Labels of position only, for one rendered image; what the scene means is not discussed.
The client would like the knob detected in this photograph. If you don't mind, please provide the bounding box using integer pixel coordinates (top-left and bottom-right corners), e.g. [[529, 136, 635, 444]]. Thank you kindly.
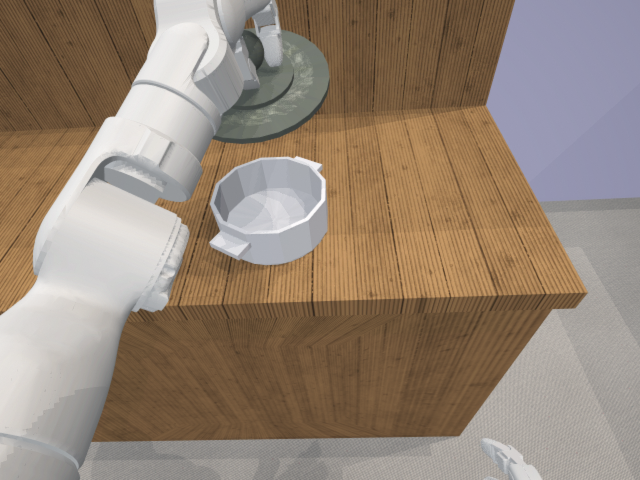
[[242, 30, 264, 70]]

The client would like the table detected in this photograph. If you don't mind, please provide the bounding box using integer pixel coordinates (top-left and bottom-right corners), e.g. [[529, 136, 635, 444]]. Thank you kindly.
[[0, 0, 588, 442]]

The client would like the pot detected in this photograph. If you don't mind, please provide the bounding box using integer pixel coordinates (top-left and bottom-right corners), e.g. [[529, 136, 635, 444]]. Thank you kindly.
[[209, 156, 328, 265]]

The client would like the lid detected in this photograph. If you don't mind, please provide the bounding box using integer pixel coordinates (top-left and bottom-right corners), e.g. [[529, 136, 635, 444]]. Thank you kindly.
[[212, 28, 330, 144]]

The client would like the left robot forearm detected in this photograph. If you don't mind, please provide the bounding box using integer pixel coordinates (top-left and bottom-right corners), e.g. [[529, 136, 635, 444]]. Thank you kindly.
[[33, 0, 246, 276]]

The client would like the left robot upper arm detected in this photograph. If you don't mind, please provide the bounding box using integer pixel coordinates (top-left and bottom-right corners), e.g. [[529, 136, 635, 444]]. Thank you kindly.
[[0, 177, 190, 480]]

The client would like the right robot hand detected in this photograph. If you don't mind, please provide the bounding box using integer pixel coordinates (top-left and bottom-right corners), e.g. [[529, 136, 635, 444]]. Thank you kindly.
[[481, 438, 543, 480]]

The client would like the left robot hand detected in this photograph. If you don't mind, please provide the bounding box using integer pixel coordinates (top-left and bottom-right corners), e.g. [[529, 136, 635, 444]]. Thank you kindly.
[[234, 0, 283, 90]]

